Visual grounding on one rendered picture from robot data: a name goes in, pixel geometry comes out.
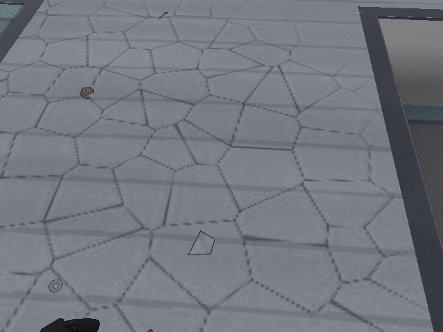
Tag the left robot hand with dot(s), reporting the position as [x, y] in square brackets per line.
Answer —
[74, 325]

